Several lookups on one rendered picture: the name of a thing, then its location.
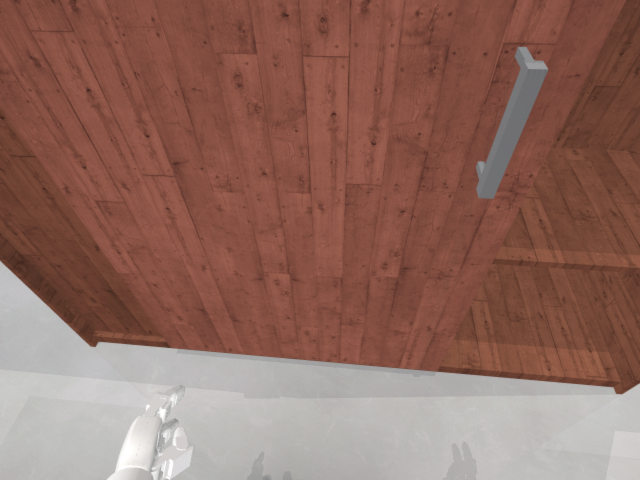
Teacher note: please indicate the robot left hand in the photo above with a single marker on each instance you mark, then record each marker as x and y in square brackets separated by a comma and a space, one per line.
[147, 436]

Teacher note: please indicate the wardrobe door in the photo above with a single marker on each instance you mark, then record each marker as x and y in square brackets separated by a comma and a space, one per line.
[39, 222]
[294, 178]

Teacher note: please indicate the handle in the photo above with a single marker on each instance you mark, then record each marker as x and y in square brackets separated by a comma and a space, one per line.
[523, 96]

